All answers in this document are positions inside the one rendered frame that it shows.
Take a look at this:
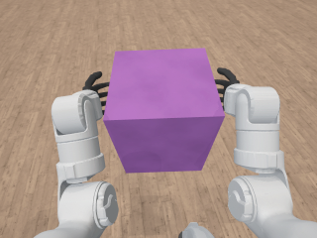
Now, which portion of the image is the robot left hand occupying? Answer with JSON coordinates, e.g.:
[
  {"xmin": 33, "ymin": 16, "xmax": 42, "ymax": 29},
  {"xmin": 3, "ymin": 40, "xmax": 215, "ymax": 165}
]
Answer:
[{"xmin": 82, "ymin": 71, "xmax": 110, "ymax": 115}]

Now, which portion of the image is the robot left forearm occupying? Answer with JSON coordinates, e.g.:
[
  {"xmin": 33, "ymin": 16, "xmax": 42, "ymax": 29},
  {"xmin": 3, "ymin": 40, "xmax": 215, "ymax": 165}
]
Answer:
[{"xmin": 52, "ymin": 89, "xmax": 106, "ymax": 221}]

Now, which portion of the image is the carton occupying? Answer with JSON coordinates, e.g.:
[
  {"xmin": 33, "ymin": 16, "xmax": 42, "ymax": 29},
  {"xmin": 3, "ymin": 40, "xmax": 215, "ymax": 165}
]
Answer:
[{"xmin": 103, "ymin": 48, "xmax": 225, "ymax": 174}]

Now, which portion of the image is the robot right forearm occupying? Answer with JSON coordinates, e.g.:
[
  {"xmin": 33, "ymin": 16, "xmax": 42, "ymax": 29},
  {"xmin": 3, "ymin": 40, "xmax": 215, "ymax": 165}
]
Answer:
[{"xmin": 224, "ymin": 83, "xmax": 293, "ymax": 206}]

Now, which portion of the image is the robot right hand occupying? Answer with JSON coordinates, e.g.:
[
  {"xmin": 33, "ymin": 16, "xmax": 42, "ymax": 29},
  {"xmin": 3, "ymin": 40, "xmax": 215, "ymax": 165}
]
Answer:
[{"xmin": 214, "ymin": 67, "xmax": 240, "ymax": 111}]

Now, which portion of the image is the robot right upper arm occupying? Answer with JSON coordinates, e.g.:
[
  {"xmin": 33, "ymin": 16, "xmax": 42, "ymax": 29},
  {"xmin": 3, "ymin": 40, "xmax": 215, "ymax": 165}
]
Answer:
[{"xmin": 228, "ymin": 175, "xmax": 317, "ymax": 238}]

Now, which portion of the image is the robot right thigh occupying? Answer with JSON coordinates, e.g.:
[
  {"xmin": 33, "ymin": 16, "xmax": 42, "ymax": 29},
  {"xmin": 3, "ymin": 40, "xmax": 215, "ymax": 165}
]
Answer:
[{"xmin": 182, "ymin": 225, "xmax": 215, "ymax": 238}]

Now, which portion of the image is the robot right shin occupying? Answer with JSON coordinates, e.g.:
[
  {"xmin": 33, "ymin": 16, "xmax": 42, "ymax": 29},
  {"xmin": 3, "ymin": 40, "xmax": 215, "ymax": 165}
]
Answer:
[{"xmin": 186, "ymin": 222, "xmax": 199, "ymax": 229}]

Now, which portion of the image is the robot left upper arm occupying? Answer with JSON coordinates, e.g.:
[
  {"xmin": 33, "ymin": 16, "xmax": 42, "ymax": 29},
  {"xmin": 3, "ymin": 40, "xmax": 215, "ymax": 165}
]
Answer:
[{"xmin": 34, "ymin": 180, "xmax": 119, "ymax": 238}]

